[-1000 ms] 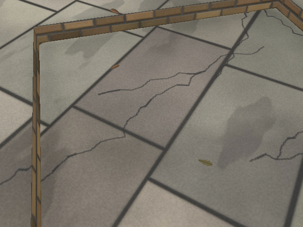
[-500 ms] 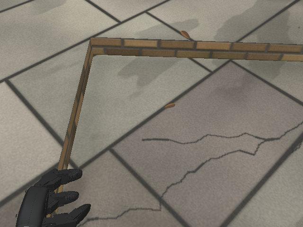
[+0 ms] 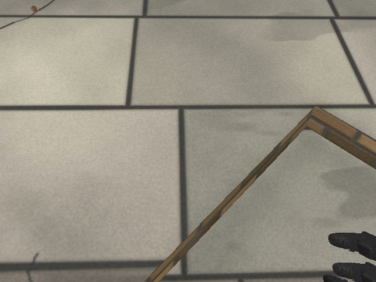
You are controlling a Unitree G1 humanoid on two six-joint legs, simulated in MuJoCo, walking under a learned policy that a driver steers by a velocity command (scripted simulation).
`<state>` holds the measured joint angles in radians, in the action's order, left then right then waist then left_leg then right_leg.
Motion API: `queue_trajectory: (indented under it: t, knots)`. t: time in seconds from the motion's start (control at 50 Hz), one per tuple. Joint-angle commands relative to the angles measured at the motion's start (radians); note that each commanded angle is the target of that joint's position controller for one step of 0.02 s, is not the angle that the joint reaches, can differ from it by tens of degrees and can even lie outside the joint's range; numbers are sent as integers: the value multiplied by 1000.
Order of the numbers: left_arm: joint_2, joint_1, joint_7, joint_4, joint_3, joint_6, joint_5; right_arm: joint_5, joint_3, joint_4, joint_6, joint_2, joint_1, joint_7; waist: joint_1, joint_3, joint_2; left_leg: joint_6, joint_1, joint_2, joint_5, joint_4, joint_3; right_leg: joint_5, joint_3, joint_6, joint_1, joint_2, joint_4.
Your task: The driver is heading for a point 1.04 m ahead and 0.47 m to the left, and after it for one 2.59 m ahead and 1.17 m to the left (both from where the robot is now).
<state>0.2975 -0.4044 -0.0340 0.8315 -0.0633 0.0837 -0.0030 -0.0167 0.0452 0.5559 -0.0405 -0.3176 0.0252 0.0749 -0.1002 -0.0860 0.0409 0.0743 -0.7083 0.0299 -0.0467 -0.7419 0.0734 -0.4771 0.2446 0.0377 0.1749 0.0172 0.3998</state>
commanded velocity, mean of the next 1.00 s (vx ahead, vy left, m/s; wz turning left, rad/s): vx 0.12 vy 0.00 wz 0.81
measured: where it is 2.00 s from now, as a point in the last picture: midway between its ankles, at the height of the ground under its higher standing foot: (146, 215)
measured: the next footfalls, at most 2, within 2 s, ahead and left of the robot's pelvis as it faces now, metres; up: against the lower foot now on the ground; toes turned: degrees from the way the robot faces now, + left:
left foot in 0.02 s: +0.25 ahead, +0.05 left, +0.00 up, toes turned +4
right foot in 0.44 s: +0.38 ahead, -0.12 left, +0.00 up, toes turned +37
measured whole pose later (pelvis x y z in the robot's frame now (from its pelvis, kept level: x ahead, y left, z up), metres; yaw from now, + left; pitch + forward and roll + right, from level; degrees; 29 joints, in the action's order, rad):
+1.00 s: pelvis +0.21 -0.06 +0.03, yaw +47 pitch +2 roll -2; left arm 0.31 -0.20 -0.03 0.73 -0.08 -0.03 0.01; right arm 0.02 0.03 0.64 0.02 -0.23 0.17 -0.01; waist -0.02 -0.01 -0.05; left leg 0.04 -0.27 -0.01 0.27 -0.51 -0.03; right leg -0.42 0.01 0.09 -0.51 -0.04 1.01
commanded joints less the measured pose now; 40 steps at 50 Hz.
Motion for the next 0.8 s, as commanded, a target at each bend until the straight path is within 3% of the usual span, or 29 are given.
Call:
queue_trajectory:
  t: [0.02,0.04,0.06,0.08,0.1,0.12,0.14,0.18,0.22,0.26,0.32,0.4,0.42,0.44,0.46,0.48,0.5,0.52,0.54,0.56,0.6,0.64,0.7,0.8]
  knots:
    - [233,195,-1,-146,-54,18,-38,-11,107,70,21,-211,494,-17,340,226,-72,102,840,-97,-95,108,-17,1128,-68,-19,-471,-163,574]
    - [97,187,18,-155,-20,30,-10,-22,110,64,35,-237,445,-51,285,168,213,173,951,9,-454,194,-199,10,-60,23,-679,47,993]
    - [39,-41,32,-201,18,46,9,58,82,-21,7,-283,328,-51,105,441,299,423,1136,288,-692,179,-718,-206,-318,46,-882,85,1300]
    - [173,43,36,-213,5,51,7,60,91,-60,8,-249,290,-41,186,587,85,434,1103,301,-310,309,-835,-96,-433,21,-857,50,1265]
    - [185,147,29,-245,-1,44,-8,38,90,-62,1,-234,238,-34,154,407,-36,381,930,242,-75,384,-791,-33,-418,9,-895,26,1142]
    - [166,177,13,-242,0,27,5,9,79,-61,-6,-185,178,-41,105,305,-145,320,782,195,30,409,-739,6,-414,14,-881,-20,1036]
    - [163,167,7,-233,-1,9,11,5,74,-64,-7,-172,146,-48,75,231,-146,304,635,176,-28,423,-701,15,-412,25,-834,-28,978]
    - [162,178,4,-234,-6,-23,20,19,77,-54,5,-169,111,-62,46,165,-103,272,431,116,-202,428,-579,7,-402,51,-725,-40,841]
    - [101,206,0,-242,9,-26,35,15,80,-32,18,-172,122,-85,50,188,-95,239,354,56,-379,382,-488,62,-374,74,-668,-16,684]
    - [68,242,3,-251,19,-34,31,5,84,-22,42,-178,126,-107,58,248,-62,196,349,9,-370,349,-463,180,-364,91,-624,26,565]
    - [66,303,7,-262,18,-50,11,-6,82,-32,76,-166,102,-124,75,266,16,120,328,-44,-104,335,-471,300,-369,89,-557,70,398]
    - [100,335,8,-268,-3,-46,1,-2,78,-39,83,-130,110,-123,90,210,137,69,379,-44,138,290,-598,314,-420,62,-492,67,154]
    - [104,292,11,-249,-12,-40,-3,-6,73,-46,83,-106,92,-120,65,202,141,39,367,-65,210,227,-600,407,-410,39,-414,42,25]
    - [126,276,8,-242,-19,-40,8,-8,58,-35,83,-44,161,-113,90,224,29,-7,285,-132,524,57,-524,483,-484,-28,-281,-99,-48]
    - [166,275,1,-269,-23,-53,28,10,41,-22,84,10,245,-117,134,250,-164,-55,132,-244,757,-242,-339,698,-692,-127,-165,-323,-13]
    - [177,298,7,-271,-27,-56,69,1,69,-65,70,-105,290,-104,190,262,-349,-96,38,-190,727,-406,-298,617,-917,-265,-257,-465,-107]
    - [122,370,4,-298,-22,-57,59,-6,93,-33,72,-196,261,-105,174,185,-262,-135,26,-102,615,-505,-253,436,-828,-271,-313,-400,-125]
    - [70,398,-3,-303,-11,-63,46,-12,101,-16,84,-212,227,-107,150,141,-177,-149,16,-78,514,-547,-237,296,-673,-224,-359,-306,-110]
    - [68,412,-11,-313,-7,-71,34,-5,96,-2,99,-181,235,-113,152,136,-131,-161,31,-74,463,-615,-212,293,-592,-199,-392,-253,-104]
    - [75,425,-21,-310,-6,-77,26,-1,90,-8,105,-159,240,-112,149,115,-125,-173,29,-65,430,-662,-183,346,-528,-207,-423,-240,-107]
    - [77,374,-35,-292,-4,-84,36,-9,72,-34,101,-111,197,-112,121,118,-135,-182,26,-33,380,-610,-125,437,-417,-219,-403,-216,-113]
    - [86,303,-37,-268,-11,-91,41,-8,58,-61,93,-83,128,-112,74,152,-150,-195,8,0,379,-504,-112,496,-394,-249,-307,-238,-105]
    - [120,285,-23,-250,-28,-98,28,5,38,-71,86,-44,107,-101,66,205,-166,-186,117,16,448,-323,-108,546,-371,-278,-274,-272,-89]
    - [145,287,4,-223,-40,-97,-9,10,38,-29,90,-58,171,-79,88,211,-228,-111,358,-25,426,58,-46,559,-342,-261,-316,-299,-49]
Keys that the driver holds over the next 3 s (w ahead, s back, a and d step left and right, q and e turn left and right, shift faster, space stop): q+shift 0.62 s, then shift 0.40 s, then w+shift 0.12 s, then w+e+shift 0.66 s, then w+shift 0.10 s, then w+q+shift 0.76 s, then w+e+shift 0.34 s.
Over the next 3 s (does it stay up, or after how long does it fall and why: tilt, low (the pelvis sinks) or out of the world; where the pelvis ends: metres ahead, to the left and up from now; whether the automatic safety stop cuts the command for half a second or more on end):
stays up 1.33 0.67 0.16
